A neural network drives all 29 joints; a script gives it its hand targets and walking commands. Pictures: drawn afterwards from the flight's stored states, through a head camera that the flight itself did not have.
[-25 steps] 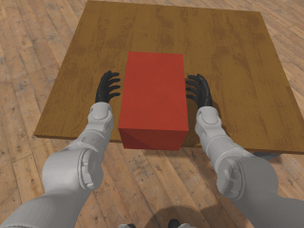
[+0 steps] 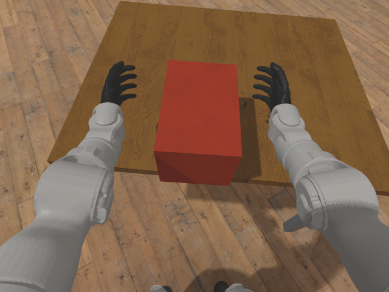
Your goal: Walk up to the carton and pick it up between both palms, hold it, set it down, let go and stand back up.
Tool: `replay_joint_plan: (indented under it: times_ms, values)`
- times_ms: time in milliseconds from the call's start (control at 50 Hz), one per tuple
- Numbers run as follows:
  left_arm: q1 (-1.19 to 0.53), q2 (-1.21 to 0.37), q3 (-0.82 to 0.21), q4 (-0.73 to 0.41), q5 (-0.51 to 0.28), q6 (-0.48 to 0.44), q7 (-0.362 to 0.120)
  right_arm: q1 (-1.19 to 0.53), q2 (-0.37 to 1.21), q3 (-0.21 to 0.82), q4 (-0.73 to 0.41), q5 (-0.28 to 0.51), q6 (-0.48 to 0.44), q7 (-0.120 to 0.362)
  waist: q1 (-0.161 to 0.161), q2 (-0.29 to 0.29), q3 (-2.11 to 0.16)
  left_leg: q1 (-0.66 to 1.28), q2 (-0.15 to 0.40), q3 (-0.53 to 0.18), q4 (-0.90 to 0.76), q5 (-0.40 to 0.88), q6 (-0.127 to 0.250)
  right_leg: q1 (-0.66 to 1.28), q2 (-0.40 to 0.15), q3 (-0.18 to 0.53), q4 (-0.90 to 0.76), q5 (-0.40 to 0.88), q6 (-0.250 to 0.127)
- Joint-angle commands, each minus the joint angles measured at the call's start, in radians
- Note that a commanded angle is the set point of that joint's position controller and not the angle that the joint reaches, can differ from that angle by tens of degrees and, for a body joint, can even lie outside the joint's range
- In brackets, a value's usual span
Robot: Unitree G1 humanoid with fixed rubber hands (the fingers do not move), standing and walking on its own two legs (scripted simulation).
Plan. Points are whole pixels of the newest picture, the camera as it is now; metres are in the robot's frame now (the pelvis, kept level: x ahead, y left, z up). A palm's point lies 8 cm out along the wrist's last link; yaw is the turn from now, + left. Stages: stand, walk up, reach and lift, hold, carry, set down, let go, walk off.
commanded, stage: set down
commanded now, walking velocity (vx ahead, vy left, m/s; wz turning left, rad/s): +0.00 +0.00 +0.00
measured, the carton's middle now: (198, 122) +0.50 +0.00 -0.02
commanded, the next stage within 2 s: none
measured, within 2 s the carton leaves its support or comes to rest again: neither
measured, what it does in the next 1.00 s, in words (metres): stands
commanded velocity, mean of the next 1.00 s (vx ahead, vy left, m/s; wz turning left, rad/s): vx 0.00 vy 0.00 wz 0.00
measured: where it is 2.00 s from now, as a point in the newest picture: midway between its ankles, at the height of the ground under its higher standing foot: outside the picture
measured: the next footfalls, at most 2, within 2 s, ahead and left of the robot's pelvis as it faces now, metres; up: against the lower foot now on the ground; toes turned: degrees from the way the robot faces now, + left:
none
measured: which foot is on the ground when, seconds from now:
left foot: down 0.00-1.00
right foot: down 0.00-1.00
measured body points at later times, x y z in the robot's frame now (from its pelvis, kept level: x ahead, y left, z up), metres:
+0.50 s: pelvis +0.01 -0.01 +0.02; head +0.07 +0.01 +0.47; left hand +0.49 +0.18 +0.14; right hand +0.48 -0.17 +0.14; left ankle +0.02 +0.12 -0.71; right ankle +0.03 -0.12 -0.71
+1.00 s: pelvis +0.01 +0.00 +0.03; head +0.03 +0.02 +0.48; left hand +0.43 +0.19 +0.10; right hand +0.41 -0.16 +0.10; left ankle +0.02 +0.12 -0.71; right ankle +0.03 -0.12 -0.71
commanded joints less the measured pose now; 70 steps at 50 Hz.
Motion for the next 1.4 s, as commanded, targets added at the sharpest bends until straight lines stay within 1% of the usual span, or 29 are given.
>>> replay_joint_plan:
  times_ms: [0,40,120,200,280,400,520,600,700,800,860,920,940,960,1040,1060,1080,1100,1120,1140,1160,1180,1200,1220,1240,1260,1280,1340,1380]
  values:
    - [-0.404,0.111,-0.004,-0.103,-0.014,0.003,-0.005,-0.398,-0.123,0.023,-0.127,0.023,0.018,0.002,0.014,0.064,-0.581,0.371,-0.044,0.017,-0.07,0.288,-0.06,0.362,0.034,0.024,-0.037,0.227,-0.006]
    - [-0.405,0.12,-0.009,-0.087,-0.025,0.018,-0.01,-0.404,-0.118,0.04,-0.131,0.036,0.041,0.001,0.019,0.043,-0.55,0.347,-0.046,0.021,-0.092,0.255,-0.05,0.4,0.029,0.034,-0.047,0.226,0.0]
    - [-0.413,0.133,-0.02,-0.074,-0.042,0.042,-0.022,-0.416,-0.121,0.062,-0.145,0.055,0.076,-0.007,0.012,0.021,-0.519,0.334,-0.047,0.024,-0.125,0.238,-0.043,0.469,0.02,0.046,-0.063,0.261,0.008]
    - [-0.422,0.135,-0.03,-0.089,-0.047,0.061,-0.03,-0.415,-0.128,0.07,-0.151,0.063,0.095,-0.016,-0.002,0.027,-0.515,0.381,-0.046,0.023,-0.14,0.275,-0.051,0.499,0.019,0.046,-0.084,0.304,0.01]
    - [-0.421,0.136,-0.028,-0.104,-0.041,0.08,-0.035,-0.41,-0.137,0.075,-0.154,0.073,0.108,-0.023,-0.009,0.039,-0.498,0.437,-0.042,0.018,-0.151,0.321,-0.061,0.512,0.021,0.042,-0.106,0.334,0.01]
    - [-0.383,0.137,-0.004,-0.154,-0.014,0.107,-0.037,-0.377,-0.14,0.102,-0.187,0.101,0.119,-0.028,0.002,0.05,-0.489,0.505,-0.041,0.017,-0.161,0.392,-0.07,0.56,0.024,0.043,-0.132,0.384,0.012]
    - [-0.259,0.119,0.042,-0.247,0.04,0.123,-0.047,-0.264,-0.125,0.139,-0.227,0.132,0.105,-0.033,0.019,0.045,-0.426,0.555,-0.042,0.017,-0.184,0.448,-0.072,0.633,0.027,0.048,-0.158,0.418,0.015]
    - [-0.186,0.111,0.075,-0.337,0.067,0.116,-0.053,-0.202,-0.113,0.144,-0.287,0.136,0.079,-0.041,0.026,0.041,-0.39,0.574,-0.044,0.016,-0.193,0.449,-0.07,0.655,0.028,0.049,-0.174,0.397,0.016]
    - [-0.116,0.088,0.088,-0.457,0.075,0.114,-0.05,-0.135,-0.102,0.122,-0.374,0.118,0.059,-0.05,0.016,0.043,-0.379,0.623,-0.042,0.008,-0.187,0.439,-0.07,0.633,0.032,0.045,-0.189,0.333,0.011]
    - [-0.029,0.071,0.101,-0.545,0.09,0.133,-0.054,-0.05,-0.082,0.105,-0.435,0.098,0.056,-0.062,0.007,0.041,-0.336,0.638,-0.046,0.003,-0.192,0.411,-0.065,0.646,0.033,0.047,-0.2,0.288,0.007]
    - [0.033,0.052,0.106,-0.585,0.102,0.139,-0.054,0.012,-0.065,0.094,-0.46,0.085,0.05,-0.065,0.009,0.049,-0.303,0.656,-0.046,0.001,-0.198,0.395,-0.064,0.642,0.036,0.045,-0.207,0.243,0.002]
    - [0.063,0.045,0.113,-0.602,0.114,0.144,-0.053,0.042,-0.051,0.081,-0.468,0.071,0.047,-0.065,0.01,0.05,-0.25,0.654,-0.045,-0.001,-0.21,0.353,-0.061,0.635,0.036,0.045,-0.218,0.183,-0.002]
    - [0.078,0.041,0.112,-0.624,0.112,0.14,-0.051,0.057,-0.045,0.079,-0.486,0.069,0.043,-0.065,0.014,0.051,-0.25,0.658,-0.046,-0.001,-0.211,0.346,-0.06,0.634,0.036,0.045,-0.218,0.172,-0.003]
    - [0.11,0.027,0.111,-0.613,0.118,0.141,-0.051,0.086,-0.033,0.084,-0.476,0.063,0.041,-0.063,0.015,0.049,-0.222,0.655,-0.046,-0.001,-0.214,0.336,-0.058,0.638,0.035,0.047,-0.218,0.16,-0.006]
    - [0.148,0.02,0.117,-0.637,0.127,0.131,-0.048,0.127,-0.016,0.07,-0.487,0.046,0.026,-0.063,0.014,0.047,-0.179,0.643,-0.047,-0.002,-0.222,0.296,-0.052,0.643,0.033,0.05,-0.217,0.121,-0.009]
    - [0.192,0.005,0.12,-0.644,0.134,0.126,-0.048,0.169,-0.007,0.072,-0.486,0.042,0.018,-0.062,0.017,0.048,-0.164,0.65,-0.046,-0.004,-0.223,0.297,-0.053,0.652,0.033,0.051,-0.217,0.122,-0.011]
    - [0.18,0.013,0.125,-0.656,0.134,0.122,-0.048,0.157,-0.007,0.065,-0.501,0.037,0.011,-0.063,0.017,0.048,-0.163,0.645,-0.048,-0.001,-0.223,0.291,-0.052,0.651,0.032,0.051,-0.216,0.114,-0.01]
    - [0.219,0.003,0.125,-0.661,0.139,0.118,-0.048,0.192,0.003,0.068,-0.499,0.032,0.005,-0.063,0.017,0.044,-0.147,0.647,-0.047,-0.002,-0.225,0.29,-0.051,0.66,0.032,0.052,-0.216,0.116,-0.011]
    - [0.217,0.005,0.128,-0.677,0.14,0.113,-0.049,0.191,0.005,0.064,-0.513,0.027,-0.003,-0.064,0.017,0.043,-0.145,0.645,-0.05,-0.001,-0.224,0.288,-0.049,0.663,0.031,0.054,-0.214,0.117,-0.011]
    - [0.266,-0.004,0.132,-0.688,0.145,0.108,-0.049,0.235,0.014,0.068,-0.519,0.025,-0.013,-0.064,0.018,0.042,-0.137,0.653,-0.051,-0.002,-0.224,0.298,-0.049,0.676,0.031,0.054,-0.212,0.131,-0.01]
    - [0.248,0.002,0.135,-0.696,0.148,0.106,-0.051,0.221,0.014,0.062,-0.525,0.019,-0.019,-0.065,0.015,0.045,-0.134,0.646,-0.053,0.0,-0.225,0.287,-0.048,0.678,0.03,0.055,-0.211,0.121,-0.011]
    - [0.3,-0.01,0.137,-0.704,0.154,0.102,-0.052,0.269,0.024,0.066,-0.525,0.016,-0.027,-0.064,0.017,0.04,-0.118,0.654,-0.053,-0.001,-0.227,0.29,-0.047,0.688,0.031,0.054,-0.21,0.127,-0.011]
    - [0.285,-0.003,0.138,-0.717,0.154,0.1,-0.053,0.255,0.022,0.058,-0.537,0.008,-0.033,-0.065,0.013,0.041,-0.114,0.647,-0.054,0.0,-0.228,0.281,-0.046,0.686,0.031,0.055,-0.212,0.116,-0.011]
    - [0.343,-0.015,0.138,-0.738,0.155,0.093,-0.053,0.307,0.034,0.065,-0.551,0.008,-0.043,-0.064,0.017,0.036,-0.105,0.657,-0.054,-0.001,-0.228,0.29,-0.046,0.7,0.03,0.057,-0.21,0.131,-0.011]
    - [0.322,-0.004,0.141,-0.74,0.159,0.091,-0.055,0.29,0.033,0.058,-0.555,-0.002,-0.048,-0.064,0.013,0.04,-0.098,0.648,-0.057,0.002,-0.229,0.277,-0.045,0.699,0.029,0.056,-0.211,0.119,-0.011]
    - [0.364,-0.014,0.138,-0.75,0.158,0.086,-0.055,0.329,0.041,0.063,-0.559,-0.004,-0.055,-0.063,0.014,0.035,-0.086,0.653,-0.055,-0.001,-0.233,0.272,-0.044,0.707,0.028,0.057,-0.211,0.117,-0.012]
    - [0.352,-0.008,0.137,-0.764,0.156,0.082,-0.054,0.319,0.041,0.056,-0.573,-0.009,-0.06,-0.062,0.013,0.038,-0.081,0.649,-0.055,-0.001,-0.234,0.258,-0.045,0.701,0.027,0.057,-0.213,0.101,-0.013]
    - [0.439,-0.017,0.131,-0.798,0.154,0.065,-0.054,0.398,0.06,0.062,-0.601,-0.015,-0.079,-0.058,0.012,0.037,-0.07,0.665,-0.056,-0.003,-0.232,0.267,-0.043,0.714,0.026,0.06,-0.211,0.116,-0.014]
    - [0.461,-0.013,0.127,-0.814,0.151,0.056,-0.056,0.419,0.063,0.057,-0.613,-0.023,-0.089,-0.056,0.012,0.041,-0.047,0.667,-0.055,-0.005,-0.235,0.255,-0.044,0.707,0.024,0.06,-0.216,0.098,-0.016]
